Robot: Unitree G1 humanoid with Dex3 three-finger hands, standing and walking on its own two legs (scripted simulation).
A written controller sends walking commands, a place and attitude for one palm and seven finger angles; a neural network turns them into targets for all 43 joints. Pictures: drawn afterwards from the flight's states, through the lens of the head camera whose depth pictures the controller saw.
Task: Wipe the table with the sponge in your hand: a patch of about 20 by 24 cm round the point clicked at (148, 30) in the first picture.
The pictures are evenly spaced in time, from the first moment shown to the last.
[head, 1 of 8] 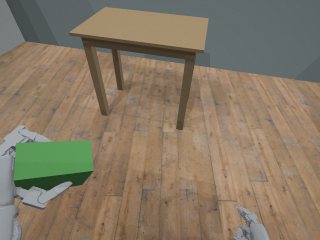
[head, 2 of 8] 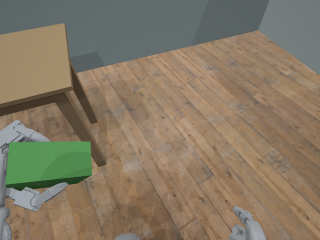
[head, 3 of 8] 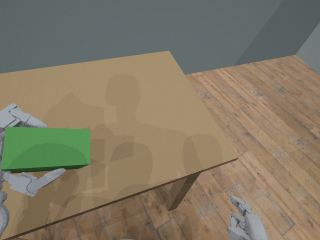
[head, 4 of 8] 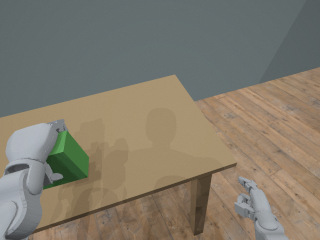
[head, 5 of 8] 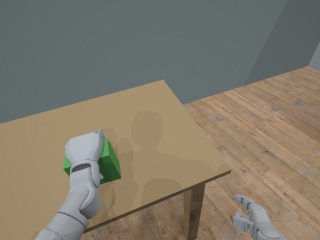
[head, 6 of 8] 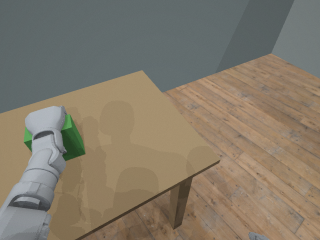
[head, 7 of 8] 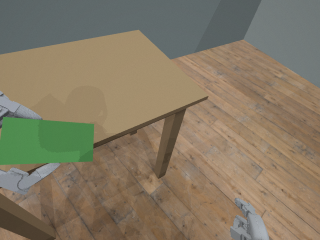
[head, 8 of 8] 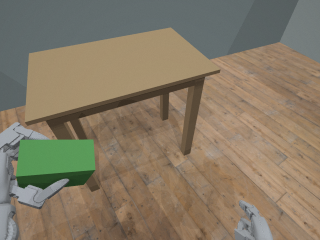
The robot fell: no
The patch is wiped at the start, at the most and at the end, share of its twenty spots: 0.00 1.00 1.00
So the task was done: yes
